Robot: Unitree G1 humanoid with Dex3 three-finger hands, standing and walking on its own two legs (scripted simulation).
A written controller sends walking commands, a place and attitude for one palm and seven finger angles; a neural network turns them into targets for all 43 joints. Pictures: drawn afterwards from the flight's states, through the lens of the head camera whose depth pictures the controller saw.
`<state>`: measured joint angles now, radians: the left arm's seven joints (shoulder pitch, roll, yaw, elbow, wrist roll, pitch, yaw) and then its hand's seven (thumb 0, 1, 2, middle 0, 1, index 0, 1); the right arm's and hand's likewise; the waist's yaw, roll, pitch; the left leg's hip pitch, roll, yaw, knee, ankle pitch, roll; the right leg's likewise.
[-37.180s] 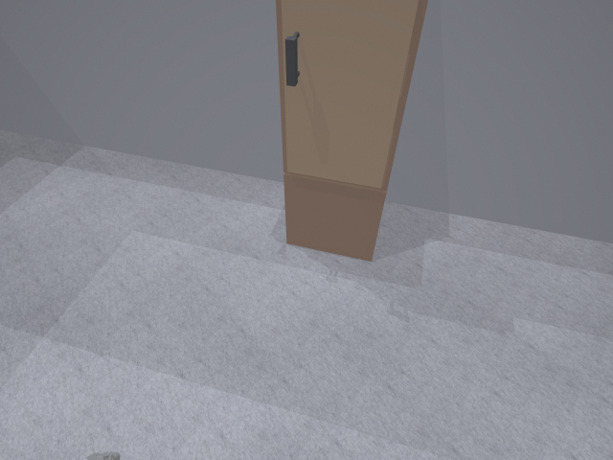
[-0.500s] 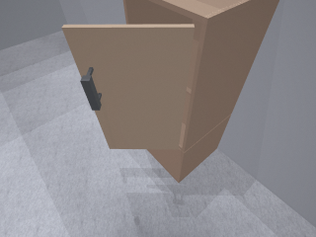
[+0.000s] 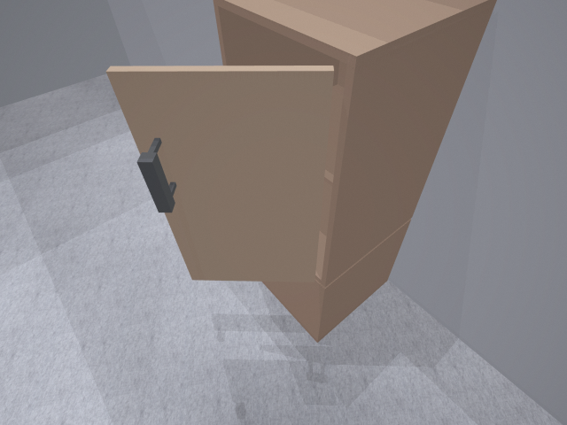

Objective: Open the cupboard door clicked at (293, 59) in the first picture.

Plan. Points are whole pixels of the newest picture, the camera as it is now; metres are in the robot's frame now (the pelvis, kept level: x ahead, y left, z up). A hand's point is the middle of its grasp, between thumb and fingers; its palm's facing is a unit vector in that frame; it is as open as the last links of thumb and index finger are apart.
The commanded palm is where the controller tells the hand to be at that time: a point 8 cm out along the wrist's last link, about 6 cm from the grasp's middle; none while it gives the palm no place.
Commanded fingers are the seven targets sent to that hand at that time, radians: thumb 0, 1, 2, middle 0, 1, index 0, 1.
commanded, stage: come to a stop and stand still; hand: left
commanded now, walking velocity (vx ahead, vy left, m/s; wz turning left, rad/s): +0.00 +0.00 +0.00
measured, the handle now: (161, 175) +0.51 +0.25 +0.07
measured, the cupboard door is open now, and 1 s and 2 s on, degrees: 48 48 48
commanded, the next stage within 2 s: look again from close up in 0.50 s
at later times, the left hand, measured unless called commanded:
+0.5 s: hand out of the picture +0.02 +0.16 -0.17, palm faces +0.02 -0.98 -0.20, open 7.3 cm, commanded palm none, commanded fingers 0.00 0.90 0.90 -0.20 -0.30 -0.20 -0.30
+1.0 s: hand out of the picture +0.04 +0.18 -0.17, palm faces +0.02 -0.98 -0.21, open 7.3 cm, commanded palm none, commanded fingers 0.00 0.90 0.90 -0.20 -0.30 -0.20 -0.30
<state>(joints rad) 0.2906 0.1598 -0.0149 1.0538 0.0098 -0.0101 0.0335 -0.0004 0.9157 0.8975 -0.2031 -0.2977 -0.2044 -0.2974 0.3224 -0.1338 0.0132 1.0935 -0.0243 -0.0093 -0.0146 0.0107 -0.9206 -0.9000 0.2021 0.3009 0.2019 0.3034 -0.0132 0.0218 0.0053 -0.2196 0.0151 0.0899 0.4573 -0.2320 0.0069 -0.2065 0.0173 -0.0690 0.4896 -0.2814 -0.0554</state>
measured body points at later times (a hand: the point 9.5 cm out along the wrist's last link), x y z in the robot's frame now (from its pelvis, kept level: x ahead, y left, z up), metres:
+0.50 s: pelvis +0.03 -0.01 +0.00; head +0.03 -0.01 +0.45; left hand +0.02 +0.21 -0.16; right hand +0.05 -0.23 -0.16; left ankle +0.01 +0.11 -0.74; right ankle -0.01 -0.08 -0.74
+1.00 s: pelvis +0.04 +0.00 +0.00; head +0.05 +0.00 +0.45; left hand +0.04 +0.23 -0.15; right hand +0.04 -0.22 -0.16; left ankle +0.01 +0.11 -0.74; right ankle -0.01 -0.08 -0.74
